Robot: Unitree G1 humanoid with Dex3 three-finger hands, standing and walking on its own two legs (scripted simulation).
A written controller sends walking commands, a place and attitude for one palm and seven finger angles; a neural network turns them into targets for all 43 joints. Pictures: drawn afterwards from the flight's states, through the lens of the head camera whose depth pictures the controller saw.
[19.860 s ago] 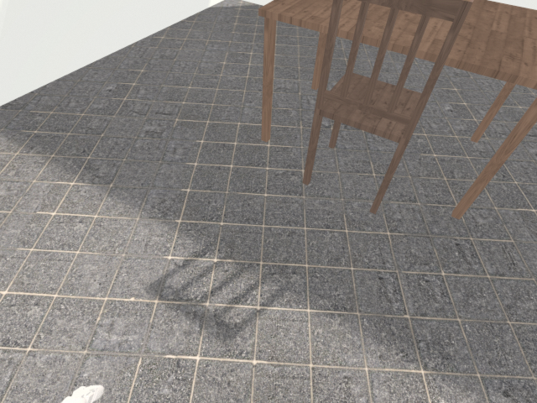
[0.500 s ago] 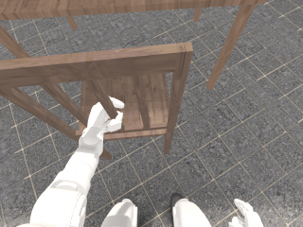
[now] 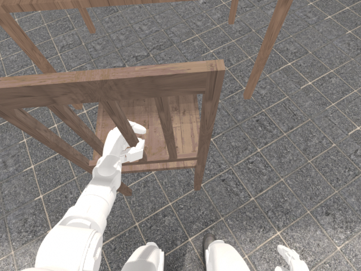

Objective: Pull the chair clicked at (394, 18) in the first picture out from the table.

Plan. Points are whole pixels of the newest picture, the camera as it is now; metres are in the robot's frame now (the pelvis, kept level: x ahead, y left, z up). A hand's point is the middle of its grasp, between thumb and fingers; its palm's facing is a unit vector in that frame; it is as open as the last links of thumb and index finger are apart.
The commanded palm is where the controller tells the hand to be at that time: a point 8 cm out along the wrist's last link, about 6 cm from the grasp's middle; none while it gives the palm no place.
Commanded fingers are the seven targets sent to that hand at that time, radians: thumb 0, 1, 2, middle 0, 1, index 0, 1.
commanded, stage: step backward, pulling the chair out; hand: left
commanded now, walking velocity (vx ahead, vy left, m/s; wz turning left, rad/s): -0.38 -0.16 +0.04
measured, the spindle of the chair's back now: (130, 136) +0.41 +0.13 -0.05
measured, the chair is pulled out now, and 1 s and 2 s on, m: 0.38 0.62 0.64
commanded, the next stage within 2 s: stop walking, hand still on the chair in 0.48 s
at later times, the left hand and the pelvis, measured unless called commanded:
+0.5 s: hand (135, 195) +0.27 +0.11 -0.07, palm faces -0.02 -0.98 -0.21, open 5.6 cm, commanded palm +0.26 +0.16 -0.07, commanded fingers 0.00 0.90 0.90 -0.50 -1.45 -0.50 -1.45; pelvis -0.11 -0.01 +0.00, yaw +1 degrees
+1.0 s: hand (129, 253) +0.15 +0.11 -0.07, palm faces -0.05 -0.98 -0.18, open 5.6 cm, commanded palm +0.14 +0.16 -0.06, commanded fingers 0.00 0.90 0.90 -0.50 -1.45 -0.50 -1.45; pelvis -0.16 +0.01 -0.01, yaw +0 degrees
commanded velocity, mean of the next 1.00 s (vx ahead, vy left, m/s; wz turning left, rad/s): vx -0.11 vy -0.07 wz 0.01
